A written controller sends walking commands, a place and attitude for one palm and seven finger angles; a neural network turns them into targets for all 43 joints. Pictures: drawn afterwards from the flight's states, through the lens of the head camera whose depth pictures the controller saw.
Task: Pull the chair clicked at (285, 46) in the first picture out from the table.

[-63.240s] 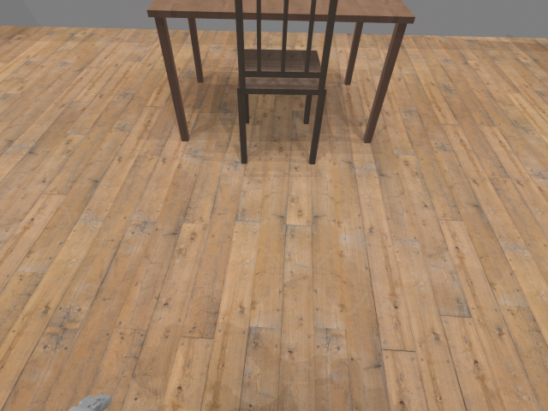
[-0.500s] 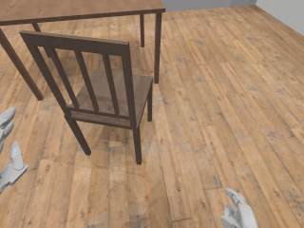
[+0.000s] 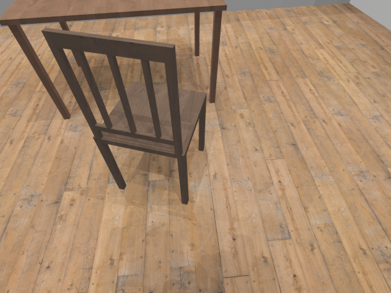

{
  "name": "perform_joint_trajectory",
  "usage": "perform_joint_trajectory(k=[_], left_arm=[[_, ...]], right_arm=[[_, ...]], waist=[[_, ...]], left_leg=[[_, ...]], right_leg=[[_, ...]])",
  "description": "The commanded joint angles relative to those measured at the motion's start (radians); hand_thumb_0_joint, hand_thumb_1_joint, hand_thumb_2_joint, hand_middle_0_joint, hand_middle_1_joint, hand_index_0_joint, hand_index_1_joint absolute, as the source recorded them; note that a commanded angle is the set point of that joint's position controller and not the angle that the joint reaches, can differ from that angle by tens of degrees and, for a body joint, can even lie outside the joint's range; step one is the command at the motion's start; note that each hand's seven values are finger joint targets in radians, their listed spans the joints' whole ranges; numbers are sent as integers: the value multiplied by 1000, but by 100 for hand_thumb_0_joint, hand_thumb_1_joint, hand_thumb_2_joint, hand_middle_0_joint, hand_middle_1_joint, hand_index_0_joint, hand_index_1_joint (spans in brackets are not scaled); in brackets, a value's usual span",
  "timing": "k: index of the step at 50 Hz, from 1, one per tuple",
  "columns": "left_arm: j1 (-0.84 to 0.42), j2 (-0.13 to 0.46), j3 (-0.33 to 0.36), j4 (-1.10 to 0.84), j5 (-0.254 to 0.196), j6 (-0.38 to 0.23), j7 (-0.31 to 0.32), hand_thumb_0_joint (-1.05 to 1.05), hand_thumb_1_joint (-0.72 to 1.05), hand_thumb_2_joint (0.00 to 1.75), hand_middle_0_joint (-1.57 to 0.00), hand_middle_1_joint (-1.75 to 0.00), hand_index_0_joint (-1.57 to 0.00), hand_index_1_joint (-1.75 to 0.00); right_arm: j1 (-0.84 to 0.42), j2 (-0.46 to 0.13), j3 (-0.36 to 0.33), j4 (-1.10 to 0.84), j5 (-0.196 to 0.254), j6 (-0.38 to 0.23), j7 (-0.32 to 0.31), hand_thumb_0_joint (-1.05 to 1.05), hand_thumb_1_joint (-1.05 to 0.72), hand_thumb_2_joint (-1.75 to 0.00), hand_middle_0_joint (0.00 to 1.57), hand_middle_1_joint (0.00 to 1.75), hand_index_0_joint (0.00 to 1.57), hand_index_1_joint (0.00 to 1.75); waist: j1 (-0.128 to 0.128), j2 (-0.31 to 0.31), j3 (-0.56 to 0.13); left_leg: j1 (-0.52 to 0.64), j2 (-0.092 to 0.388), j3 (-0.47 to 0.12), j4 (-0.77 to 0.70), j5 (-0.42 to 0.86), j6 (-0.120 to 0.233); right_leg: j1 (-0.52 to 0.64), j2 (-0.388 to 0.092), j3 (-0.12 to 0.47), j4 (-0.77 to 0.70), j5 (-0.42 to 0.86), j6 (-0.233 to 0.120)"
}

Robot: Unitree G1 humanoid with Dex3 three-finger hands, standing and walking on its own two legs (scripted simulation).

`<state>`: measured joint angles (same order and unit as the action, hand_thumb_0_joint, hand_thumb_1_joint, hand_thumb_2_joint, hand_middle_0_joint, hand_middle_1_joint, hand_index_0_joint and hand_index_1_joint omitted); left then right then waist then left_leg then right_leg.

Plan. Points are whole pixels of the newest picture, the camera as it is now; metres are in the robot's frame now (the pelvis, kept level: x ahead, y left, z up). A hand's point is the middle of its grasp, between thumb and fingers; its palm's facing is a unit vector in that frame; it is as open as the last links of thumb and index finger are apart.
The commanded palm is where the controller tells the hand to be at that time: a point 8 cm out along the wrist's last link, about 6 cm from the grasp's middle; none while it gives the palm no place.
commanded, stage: let the arm hang, fingers relaxed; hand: left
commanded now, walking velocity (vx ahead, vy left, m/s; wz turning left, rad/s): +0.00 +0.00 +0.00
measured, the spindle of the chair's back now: (124, 98) +0.71 +0.30 -0.06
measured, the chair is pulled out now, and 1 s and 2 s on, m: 0.57 0.57 0.57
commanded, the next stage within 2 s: look to check the result in 0.58 s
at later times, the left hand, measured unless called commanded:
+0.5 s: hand out of the picture -0.01 +0.15 -0.17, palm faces +0.03 -0.99 -0.17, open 7.3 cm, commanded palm none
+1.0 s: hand out of the picture -0.01 +0.15 -0.17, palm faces +0.04 -0.98 -0.18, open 7.4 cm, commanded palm none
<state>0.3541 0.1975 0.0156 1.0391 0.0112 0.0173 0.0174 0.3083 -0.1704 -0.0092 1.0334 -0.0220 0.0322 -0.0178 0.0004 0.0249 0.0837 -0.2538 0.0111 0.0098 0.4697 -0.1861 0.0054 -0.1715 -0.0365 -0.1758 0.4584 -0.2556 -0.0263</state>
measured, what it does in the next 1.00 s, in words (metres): stands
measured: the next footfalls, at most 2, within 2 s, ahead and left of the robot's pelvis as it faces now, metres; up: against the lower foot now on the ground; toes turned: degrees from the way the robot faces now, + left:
none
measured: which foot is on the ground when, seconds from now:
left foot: down 0.00-1.00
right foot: down 0.00-1.00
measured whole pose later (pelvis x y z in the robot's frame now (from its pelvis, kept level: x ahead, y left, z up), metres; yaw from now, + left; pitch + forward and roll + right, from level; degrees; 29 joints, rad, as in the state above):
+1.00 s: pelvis +0.01 -0.01 +0.00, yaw -1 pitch -2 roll +0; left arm 0.31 0.11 0.02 1.12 0.01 -0.01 0.03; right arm 0.28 -0.12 -0.02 1.13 -0.02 0.01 -0.04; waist 0.00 0.02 0.07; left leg -0.21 0.01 0.03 0.42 -0.18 0.00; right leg -0.15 -0.03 -0.16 0.44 -0.26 -0.03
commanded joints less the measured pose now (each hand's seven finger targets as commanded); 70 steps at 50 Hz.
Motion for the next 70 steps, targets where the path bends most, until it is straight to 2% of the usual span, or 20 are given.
perform_joint_trajectory(k=[1, 5, 7, 12, 13, 20, 28, 32, 37, 43, 49, 52, 54, 61, 70], left_arm=[[16, 87, 9, -12, -3, -28, 8, 0, 90, 90, -20, -30, -20, -30], [23, 79, 7, 21, -3, -27, 11, 0, 90, 90, -20, -30, -20, -30], [26, 76, 8, 28, -3, -29, 12, 0, 90, 90, -20, -30, -20, -30], [30, 59, 12, 39, -3, -27, 14, 0, 90, 90, -20, -30, -20, -30], [38, 58, 12, 40, -1, -27, 15, 0, 90, 90, -20, -30, -20, -30], [35, 34, 18, 42, -3, -31, 16, 0, 90, 90, -20, -30, -20, -30], [38, 20, 19, 49, -4, -32, 18, 0, 90, 90, -20, -30, -20, -30], [40, 18, 19, 52, -5, -35, 19, 0, 90, 90, -20, -30, -20, -30], [46, 14, 18, 56, -5, -36, 21, 0, 90, 90, -20, -30, -20, -30], [46, 12, 16, 58, -3, -33, 23, 0, 90, 90, -20, -30, -20, -30], [41, 17, 16, 58, -4, -35, 22, 0, 90, 90, -20, -30, -20, -30], [43, 15, 16, 58, -5, -37, 22, 0, 90, 90, -20, -30, -20, -30], [40, 18, 15, 58, -4, -36, 23, 0, 90, 90, -20, -30, -20, -30], [39, 21, 15, 56, -6, -37, 23, 0, 90, 90, -20, -30, -20, -30], [37, 24, 15, 56, -6, -38, 24, 0, 90, 90, -20, -30, -20, -30]], right_arm=[[46, -83, -15, -19, 5, -26, -5, 0, -90, -90, 20, 30, 20, 30], [69, -63, -13, 15, 1, -20, -4, 0, -90, -90, 20, 30, 20, 30], [80, -57, -13, 27, 1, -22, -4, 0, -90, -90, 20, 30, 20, 30], [85, -34, -12, 46, -3, -23, -6, 0, -90, -90, 20, 30, 20, 30], [86, -31, -14, 47, -2, -22, -6, 0, -90, -90, 20, 30, 20, 30], [98, -11, -13, 59, -3, -32, -12, 0, -90, -90, 20, 30, 20, 30], [103, -2, -16, 64, 0, -33, -16, 0, -90, -90, 20, 30, 20, 30], [98, -3, -15, 70, 1, -37, -17, 0, -90, -90, 20, 30, 20, 30], [87, -9, -15, 72, 2, -39, -20, 0, -90, -90, 20, 30, 20, 30], [72, -9, -16, 71, 4, -34, -20, 0, -90, -90, 20, 30, 20, 30], [66, -15, -14, 75, 3, -38, -19, 0, -90, -90, 20, 30, 20, 30], [59, -18, -14, 74, 3, -39, -20, 0, -90, -90, 20, 30, 20, 30], [60, -15, -13, 77, 3, -36, -19, 0, -90, -90, 20, 30, 20, 30], [53, -21, -12, 79, 4, -38, -21, 0, -90, -90, 20, 30, 20, 30], [57, -20, -11, 84, 3, -36, -20, 0, -90, -90, 20, 30, 20, 30]], waist=[[-9, -44, -19], [-14, -45, 41], [-14, -65, 22], [-10, -14, 49], [-8, -20, 56], [-4, 6, 32], [-4, -4, 27], [-5, -2, -2], [-3, -5, -7], [-5, -13, 31], [-8, -3, 6], [-5, -18, 1], [-7, -18, 20], [-4, -4, 7], [-6, -24, 12]], left_leg=[[36, 67, -78, -95, 13, 37], [33, 60, -67, -99, -36, 35], [36, 59, -61, -97, -33, 32], [7, 58, -65, -116, -67, 32], [1, 58, -62, -114, -74, 31], [-13, 59, -63, -124, -30, 29], [7, 62, -60, -109, 7, 26], [28, 64, -61, -107, 55, 26], [43, 71, -58, -106, 91, 28], [44, 73, -61, -113, 66, 28], [56, 72, -57, -115, 93, 29], [63, 71, -53, -110, 105, 27], [57, 71, -49, -110, 101, 26], [71, 71, -50, -106, 131, 25], [69, 71, -43, -104, 124, 22]], right_leg=[[-49, -102, 139, -161, -65, -49], [-111, -104, 151, -189, -159, -52], [-100, -104, 152, -187, -161, -51], [-112, -96, 153, -179, -175, -51], [-115, -94, 149, -180, -182, -49], [-67, -92, 145, -157, -107, -49], [-63, -92, 139, -158, -86, -49], [-38, -93, 138, -146, -28, -47], [-24, -91, 132, -140, 18, -41], [-46, -86, 128, -149, -9, -38], [-24, -90, 131, -144, 19, -36], [-17, -92, 137, -150, 32, -36], [-23, -93, 135, -154, 25, -36], [-5, -93, 136, -149, 71, -36], [-4, -93, 140, -159, 65, -36]])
